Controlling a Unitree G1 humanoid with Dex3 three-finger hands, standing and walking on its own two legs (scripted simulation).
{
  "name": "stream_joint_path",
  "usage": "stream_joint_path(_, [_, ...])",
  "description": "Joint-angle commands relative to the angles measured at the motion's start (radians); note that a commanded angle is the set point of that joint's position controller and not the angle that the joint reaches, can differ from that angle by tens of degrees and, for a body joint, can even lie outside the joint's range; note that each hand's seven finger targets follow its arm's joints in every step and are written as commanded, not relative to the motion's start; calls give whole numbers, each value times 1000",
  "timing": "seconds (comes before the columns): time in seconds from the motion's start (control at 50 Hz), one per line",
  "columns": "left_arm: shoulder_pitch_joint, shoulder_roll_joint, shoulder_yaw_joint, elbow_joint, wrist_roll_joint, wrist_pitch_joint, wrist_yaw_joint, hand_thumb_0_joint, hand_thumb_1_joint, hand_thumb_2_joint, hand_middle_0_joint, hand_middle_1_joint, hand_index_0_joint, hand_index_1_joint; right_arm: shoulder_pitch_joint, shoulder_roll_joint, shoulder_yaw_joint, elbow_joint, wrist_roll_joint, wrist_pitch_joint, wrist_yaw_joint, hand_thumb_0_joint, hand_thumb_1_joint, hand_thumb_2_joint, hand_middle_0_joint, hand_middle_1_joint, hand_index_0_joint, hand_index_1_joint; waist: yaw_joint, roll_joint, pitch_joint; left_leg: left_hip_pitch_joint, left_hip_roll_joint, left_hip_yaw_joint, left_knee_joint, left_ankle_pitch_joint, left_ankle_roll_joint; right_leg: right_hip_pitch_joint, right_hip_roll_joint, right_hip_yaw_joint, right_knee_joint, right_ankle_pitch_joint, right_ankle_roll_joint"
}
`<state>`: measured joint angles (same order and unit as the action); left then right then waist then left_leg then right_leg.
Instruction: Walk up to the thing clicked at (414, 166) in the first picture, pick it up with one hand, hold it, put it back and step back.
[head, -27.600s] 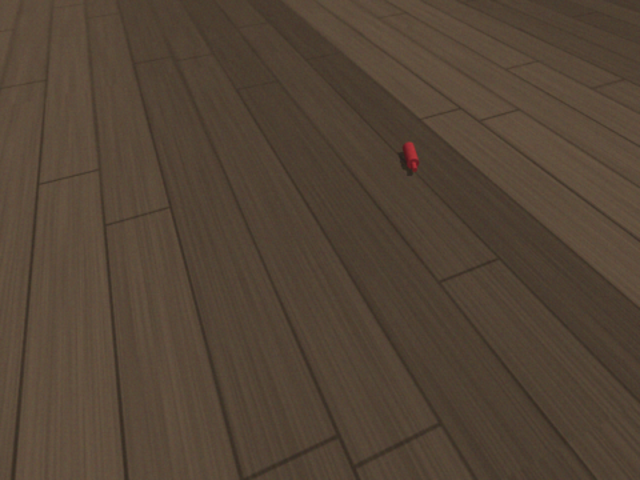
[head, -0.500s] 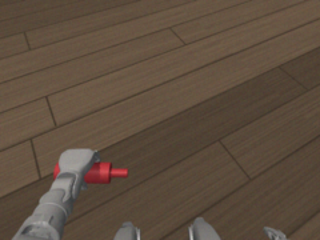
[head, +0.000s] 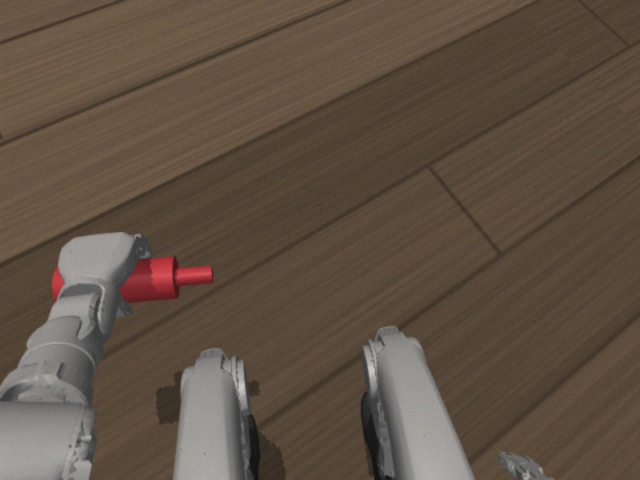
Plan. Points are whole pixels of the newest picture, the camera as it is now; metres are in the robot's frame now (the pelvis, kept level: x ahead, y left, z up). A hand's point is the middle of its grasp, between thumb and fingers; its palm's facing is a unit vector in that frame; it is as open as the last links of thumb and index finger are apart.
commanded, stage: crouch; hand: left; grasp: from above
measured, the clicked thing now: (140, 280) +0.42 +0.23 -0.17
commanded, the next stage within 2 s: lower in 0.90 s
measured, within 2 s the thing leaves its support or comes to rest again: neither
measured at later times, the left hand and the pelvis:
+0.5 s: hand (134, 291) +0.43 +0.26 -0.26, palm faces -0.47 -0.03 -0.88, open 8.8 cm; pelvis +0.00 +0.00 -0.09, yaw -2 degrees
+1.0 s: hand (143, 295) +0.43 +0.27 -0.31, palm faces -0.46 -0.03 -0.89, open 8.8 cm; pelvis -0.01 +0.00 -0.15, yaw -3 degrees
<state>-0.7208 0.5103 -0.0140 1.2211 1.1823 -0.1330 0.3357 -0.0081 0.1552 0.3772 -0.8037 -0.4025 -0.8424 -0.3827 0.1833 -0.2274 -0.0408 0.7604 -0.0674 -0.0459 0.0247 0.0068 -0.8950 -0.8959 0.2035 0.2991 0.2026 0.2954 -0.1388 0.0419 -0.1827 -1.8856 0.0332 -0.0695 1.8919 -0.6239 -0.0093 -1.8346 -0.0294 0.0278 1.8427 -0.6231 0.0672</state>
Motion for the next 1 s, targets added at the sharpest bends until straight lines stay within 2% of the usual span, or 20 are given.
stream_joint_path(0.0, [-342,291,88,-170,28,-34,72,0,764,626,-1100,-517,-1118,-500,137,-232,-71,-49,-13,-36,2,0,-890,-897,200,299,200,299,-8,162,-637,483,-31,11,-182,76,7,159,30,-109,-129,92,-104])
stream_joint_path(0.02, [-392,263,62,-212,34,-45,78,0,744,633,-1095,-505,-1108,-493,130,-217,-65,-52,-16,-39,7,0,-891,-898,200,299,200,299,-14,183,-663,484,-33,18,-164,86,7,159,33,-113,-115,103,-106])
stream_joint_path(0.04, [-353,312,105,-165,51,-43,92,0,740,634,-1089,-518,-1105,-504,137,-234,-73,-37,-20,-36,9,0,-893,-898,200,299,200,299,-6,178,-651,463,-35,23,-146,84,9,144,33,-114,-102,101,-104])
stream_joint_path(0.06, [-358,274,85,-167,55,-42,99,0,723,620,-1076,-510,-1092,-495,143,-211,-59,-37,-25,-38,16,0,-894,-899,200,299,200,299,-13,180,-637,447,-35,33,-117,113,10,139,34,-113,-91,130,-103])
stream_joint_path(0.1, [-392,325,116,-186,63,-46,115,0,717,651,-1078,-518,-1090,-508,152,-221,-64,-33,-32,-38,25,0,-896,-900,200,299,200,299,-11,192,-659,435,-36,45,-85,126,13,136,36,-112,-73,141,-102])
stream_joint_path(0.12, [-324,287,106,-94,61,-35,117,0,704,642,-1068,-514,-1080,-503,151,-233,-72,-31,-35,-40,29,0,-896,-900,200,299,200,299,-20,175,-629,423,-34,48,-71,135,15,123,34,-114,-68,147,-99])
stream_joint_path(0.14, [-380,295,104,-142,60,-35,121,0,690,668,-1066,-518,-1071,-514,150,-231,-70,-35,-38,-40,34,0,-896,-900,200,299,200,299,-26,186,-648,411,-35,49,-61,139,17,127,36,-116,-57,154,-100])
stream_joint_path(0.26, [-391,345,131,-130,49,-28,108,0,700,682,-1075,-523,-1077,-522,150,-241,-81,-33,-45,-34,54,0,-899,-901,200,299,200,299,-23,178,-690,355,-31,53,11,171,24,138,43,-124,7,190,-95])
stream_joint_path(0.3, [-322,309,119,-73,41,-23,98,0,724,690,-1079,-550,-1087,-543,144,-237,-77,-33,-46,-32,60,0,-899,-900,200,299,200,299,-16,152,-638,323,-29,48,25,166,23,106,43,-132,26,182,-94])
stream_joint_path(0.32, [-341,307,117,-100,45,-30,92,0,741,709,-1096,-552,-1101,-549,150,-240,-81,-30,-49,-29,63,0,-898,-900,200,299,200,299,-27,164,-641,325,-29,45,34,180,21,96,43,-134,36,196,-94])
stream_joint_path(0.38, [-316,312,117,-53,46,-34,77,0,726,690,-1077,-571,-1087,-561,144,-248,-79,-35,-49,-23,72,0,-903,-902,200,299,200,299,-28,154,-595,286,-31,45,52,160,22,68,43,-135,58,179,-94])
stream_joint_path(0.42, [-347,348,135,-86,45,-47,76,0,701,681,-1065,-556,-1073,-550,137,-253,-79,-38,-47,-19,78,0,-901,-901,200,300,200,300,-15,166,-606,263,-31,47,66,144,23,60,46,-137,75,164,-96])
stream_joint_path(0.44, [-332,344,138,-60,47,-49,75,0,704,688,-1065,-560,-1072,-553,153,-240,-70,-24,-50,-14,81,0,-901,-901,200,299,200,299,-24,158,-605,258,-31,46,74,150,23,66,49,-140,81,170,-96])
stream_joint_path(0.48, [-369,326,116,-79,41,-64,74,0,694,663,-1052,-559,-1063,-548,131,-249,-74,-39,-48,-14,85,0,-902,-901,200,300,200,300,-28,152,-598,246,-31,47,91,139,25,44,52,-140,91,161,-97])
stream_joint_path(0.54, [-401,374,138,-50,54,-82,84,0,690,632,-1044,-561,-1061,-544,133,-258,-68,-31,-53,-16,86,0,-905,-902,200,300,200,300,-38,151,-567,200,-34,51,116,93,28,12,53,-141,106,119,-96])
stream_joint_path(0.62, [-443,390,146,-46,75,-106,107,0,688,614,-1031,-567,-1052,-545,127,-256,-57,-17,-60,-17,89,0,-903,-901,200,300,200,300,-33,182,-601,190,-38,53,146,85,25,-16,57,-145,143,107,-100])
stream_joint_path(0.64, [-406,377,141,15,81,-104,111,0,688,609,-1031,-569,-1054,-546,132,-256,-53,-13,-62,-20,92,0,-905,-902,200,300,200,300,-40,175,-562,180,-38,51,152,79,24,-34,57,-148,152,100,-100])
stream_joint_path(0.66, [-451,386,143,-18,85,-110,118,0,688,611,-1032,-562,-1053,-542,127,-258,-52,-13,-64,-19,92,0,-902,-901,200,300,200,300,-42,182,-579,172,-38,52,158,75,26,-43,57,-151,156,99,-99])
stream_joint_path(0.76, [-437,388,137,58,97,-104,137,0,679,631,-1028,-576,-1045,-559,115,-264,-48,-3,-71,-27,93,0,-903,-902,200,300,200,300,-43,191,-544,152,-41,50,165,23,23,-95,60,-160,177,48,-103])
stream_joint_path(0.98, [-477,403,144,66,94,-95,141,0,651,636,-1030,-543,-1035,-538,120,-271,-37,8,-77,-33,98,0,-907,-902,200,300,200,300,-52,207,-557,126,-44,38,214,47,24,-129,58,-163,238,83,-99])
